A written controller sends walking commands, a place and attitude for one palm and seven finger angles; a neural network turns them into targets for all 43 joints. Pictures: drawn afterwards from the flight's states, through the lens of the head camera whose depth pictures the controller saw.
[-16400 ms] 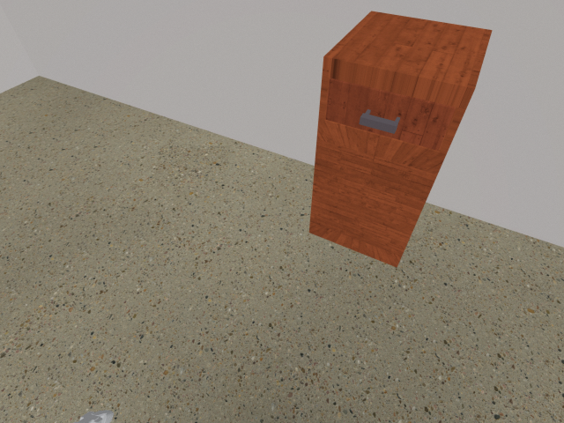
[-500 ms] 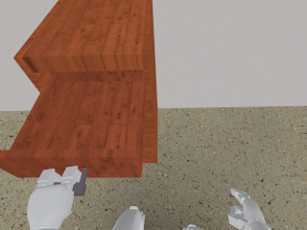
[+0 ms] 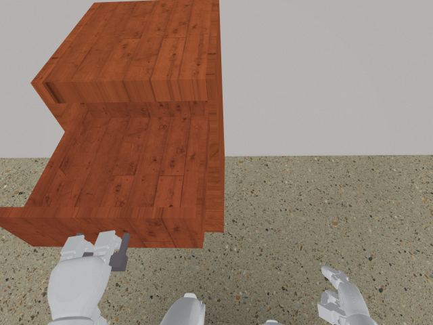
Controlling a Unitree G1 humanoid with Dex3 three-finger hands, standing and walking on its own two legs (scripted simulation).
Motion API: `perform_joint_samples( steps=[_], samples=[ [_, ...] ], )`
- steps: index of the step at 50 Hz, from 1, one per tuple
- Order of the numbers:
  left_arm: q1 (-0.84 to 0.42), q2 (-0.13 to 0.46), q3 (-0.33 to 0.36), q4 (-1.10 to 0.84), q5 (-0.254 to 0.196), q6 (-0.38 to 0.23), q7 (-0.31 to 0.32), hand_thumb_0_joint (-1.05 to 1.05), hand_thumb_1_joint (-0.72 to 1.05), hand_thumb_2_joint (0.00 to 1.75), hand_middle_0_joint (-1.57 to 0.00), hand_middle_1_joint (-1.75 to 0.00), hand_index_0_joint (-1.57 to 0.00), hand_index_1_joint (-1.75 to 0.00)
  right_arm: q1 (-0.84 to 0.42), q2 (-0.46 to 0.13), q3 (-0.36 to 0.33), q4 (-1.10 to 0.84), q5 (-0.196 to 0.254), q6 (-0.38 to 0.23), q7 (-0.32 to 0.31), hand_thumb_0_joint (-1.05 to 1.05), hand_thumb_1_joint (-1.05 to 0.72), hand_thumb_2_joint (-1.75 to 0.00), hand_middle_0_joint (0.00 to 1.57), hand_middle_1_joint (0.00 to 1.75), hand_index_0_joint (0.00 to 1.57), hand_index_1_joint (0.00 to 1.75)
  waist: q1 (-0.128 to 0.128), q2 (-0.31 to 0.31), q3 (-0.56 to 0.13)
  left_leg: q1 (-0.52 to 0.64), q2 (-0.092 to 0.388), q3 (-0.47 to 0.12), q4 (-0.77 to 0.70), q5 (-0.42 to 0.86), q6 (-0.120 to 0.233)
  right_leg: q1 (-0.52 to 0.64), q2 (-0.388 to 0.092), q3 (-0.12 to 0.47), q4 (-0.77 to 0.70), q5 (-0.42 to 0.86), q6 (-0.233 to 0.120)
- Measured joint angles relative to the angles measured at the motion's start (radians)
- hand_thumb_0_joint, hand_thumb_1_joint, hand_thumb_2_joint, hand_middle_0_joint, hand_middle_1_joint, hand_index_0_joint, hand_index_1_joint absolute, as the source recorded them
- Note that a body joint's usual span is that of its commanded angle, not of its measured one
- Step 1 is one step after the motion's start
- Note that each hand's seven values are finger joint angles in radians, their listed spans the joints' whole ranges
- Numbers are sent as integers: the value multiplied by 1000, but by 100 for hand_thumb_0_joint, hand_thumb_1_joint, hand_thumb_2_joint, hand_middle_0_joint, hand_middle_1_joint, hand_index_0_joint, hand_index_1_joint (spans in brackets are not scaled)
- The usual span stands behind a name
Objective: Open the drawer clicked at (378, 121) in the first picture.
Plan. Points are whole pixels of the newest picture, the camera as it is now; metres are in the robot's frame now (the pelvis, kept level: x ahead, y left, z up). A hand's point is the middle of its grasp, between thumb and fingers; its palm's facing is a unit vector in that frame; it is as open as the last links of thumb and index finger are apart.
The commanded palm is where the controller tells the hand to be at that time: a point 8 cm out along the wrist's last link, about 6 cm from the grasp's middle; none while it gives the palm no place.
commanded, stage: lift the hand off the handle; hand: left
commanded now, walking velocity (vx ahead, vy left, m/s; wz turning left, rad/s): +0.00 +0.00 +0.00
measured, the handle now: (98, 249) +0.24 +0.25 +0.00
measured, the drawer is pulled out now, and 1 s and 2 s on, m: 0.30 0.29 0.29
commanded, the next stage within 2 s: none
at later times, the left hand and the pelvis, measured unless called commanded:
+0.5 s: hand (99, 274) +0.20 +0.24 -0.01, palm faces -0.03 -0.09 -1.00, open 13.4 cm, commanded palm +0.19 +0.23 +0.06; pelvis +0.00 +0.00 +0.01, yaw +0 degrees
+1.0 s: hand (87, 264) +0.21 +0.24 +0.04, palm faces +0.02 -0.10 -0.99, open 13.5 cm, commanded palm +0.18 +0.23 +0.10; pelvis +0.02 +0.00 +0.03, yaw +0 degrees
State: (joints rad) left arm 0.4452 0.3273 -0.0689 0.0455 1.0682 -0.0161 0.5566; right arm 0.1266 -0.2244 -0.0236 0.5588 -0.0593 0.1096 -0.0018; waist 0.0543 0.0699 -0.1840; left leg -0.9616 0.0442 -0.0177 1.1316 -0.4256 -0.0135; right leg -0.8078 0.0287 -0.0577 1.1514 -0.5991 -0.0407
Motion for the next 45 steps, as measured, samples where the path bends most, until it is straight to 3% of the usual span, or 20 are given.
perform_joint_samples(
  steps=[19,33,45],
  samples=[
    [-80,6,-26,55,-10,43,-35,0,-49,30,-34,-121,-35,-124,6,11,9,28,12,-15,-29,1,-91,-90,21,30,20,30,-5,2,17,44,-2,-6,-44,17,-1,47,1,-5,-50,20,0],
    [-28,25,-15,-6,-33,32,-66,0,-49,30,-32,-120,-41,-121,18,0,5,17,10,-32,-25,1,-91,-90,21,30,20,30,-13,2,32,105,-2,3,-90,20,1,106,0,4,-102,31,3],
    [11,31,-15,-88,-47,46,-89,0,-49,30,-32,-120,-41,-121,8,0,8,2,16,-17,-10,1,-91,-90,20,30,20,30,-1,5,36,163,-6,12,-132,26,4,162,-3,13,-145,41,7]
  ],
)
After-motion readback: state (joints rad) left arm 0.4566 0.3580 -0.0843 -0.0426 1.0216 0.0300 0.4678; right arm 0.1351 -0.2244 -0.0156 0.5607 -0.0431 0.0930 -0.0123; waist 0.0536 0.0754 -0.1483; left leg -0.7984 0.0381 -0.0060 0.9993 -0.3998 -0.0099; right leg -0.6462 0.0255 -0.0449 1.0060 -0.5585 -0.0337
